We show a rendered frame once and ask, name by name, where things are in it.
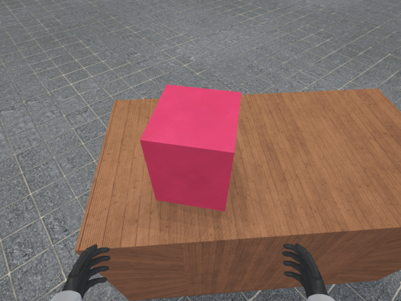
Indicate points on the robot left hand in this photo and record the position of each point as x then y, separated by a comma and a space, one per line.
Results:
78, 279

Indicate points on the carton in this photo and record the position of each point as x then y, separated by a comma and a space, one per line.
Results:
189, 144

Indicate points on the pedestal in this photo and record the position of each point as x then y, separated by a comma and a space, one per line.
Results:
320, 169

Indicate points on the robot right hand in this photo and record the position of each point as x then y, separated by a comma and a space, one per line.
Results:
310, 276

